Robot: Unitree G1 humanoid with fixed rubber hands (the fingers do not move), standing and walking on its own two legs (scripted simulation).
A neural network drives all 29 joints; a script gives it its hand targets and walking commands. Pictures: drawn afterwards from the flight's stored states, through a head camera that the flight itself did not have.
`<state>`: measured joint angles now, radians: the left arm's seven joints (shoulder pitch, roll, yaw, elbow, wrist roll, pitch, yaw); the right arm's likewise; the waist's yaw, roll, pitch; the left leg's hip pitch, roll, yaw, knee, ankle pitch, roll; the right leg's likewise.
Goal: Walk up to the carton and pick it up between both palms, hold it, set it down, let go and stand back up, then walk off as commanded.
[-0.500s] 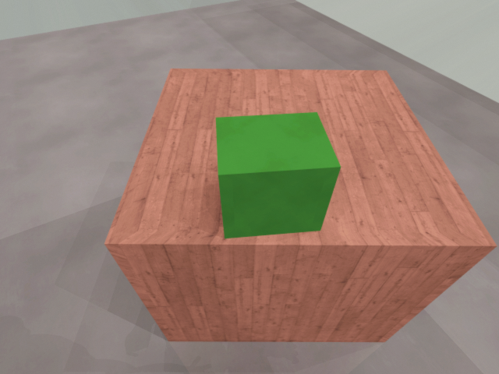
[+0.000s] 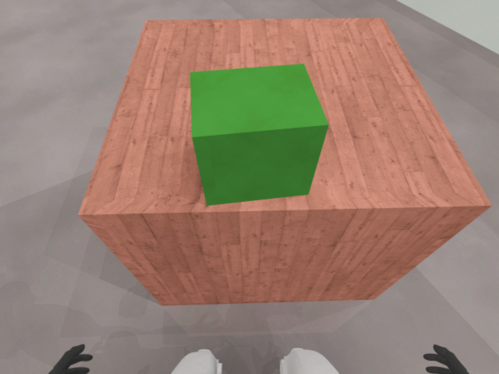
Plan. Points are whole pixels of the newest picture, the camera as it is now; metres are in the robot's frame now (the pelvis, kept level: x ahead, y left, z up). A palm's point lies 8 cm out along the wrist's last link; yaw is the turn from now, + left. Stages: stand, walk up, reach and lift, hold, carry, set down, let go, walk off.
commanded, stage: walk off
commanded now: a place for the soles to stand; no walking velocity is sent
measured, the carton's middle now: (253, 137) +0.51 +0.01 +0.05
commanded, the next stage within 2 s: stand in 1.92 s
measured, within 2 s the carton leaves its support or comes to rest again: neither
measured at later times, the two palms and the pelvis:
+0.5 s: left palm out of the picture +0.01 +0.31 -0.09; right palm out of the picture +0.02 -0.31 -0.11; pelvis -0.09 +0.00 -0.01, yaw +4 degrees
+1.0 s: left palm out of the picture -0.09 +0.29 -0.08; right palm out of the picture -0.12 -0.32 -0.12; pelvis -0.21 +0.00 -0.01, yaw +0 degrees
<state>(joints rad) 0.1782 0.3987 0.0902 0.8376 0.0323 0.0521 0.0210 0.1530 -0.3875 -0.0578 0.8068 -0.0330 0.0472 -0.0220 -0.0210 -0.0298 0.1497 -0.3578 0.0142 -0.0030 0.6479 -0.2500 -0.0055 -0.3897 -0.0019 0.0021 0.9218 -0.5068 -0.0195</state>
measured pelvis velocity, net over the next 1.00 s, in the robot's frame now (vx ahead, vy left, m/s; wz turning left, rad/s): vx -0.21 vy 0.00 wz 0.00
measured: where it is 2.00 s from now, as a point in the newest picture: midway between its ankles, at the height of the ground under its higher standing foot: outside the picture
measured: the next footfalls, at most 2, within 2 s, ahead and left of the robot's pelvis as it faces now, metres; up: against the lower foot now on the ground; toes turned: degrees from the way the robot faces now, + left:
left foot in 0.50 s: -0.08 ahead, +0.13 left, +0.00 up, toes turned +0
right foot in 0.86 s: -0.18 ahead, -0.11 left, +0.00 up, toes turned +5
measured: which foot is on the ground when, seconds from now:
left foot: down 0.00-0.06, up 0.08-0.48, down 0.50-0.86, up 0.88-1.00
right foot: down 0.00-0.52, up 0.54-0.84, down 0.86-1.00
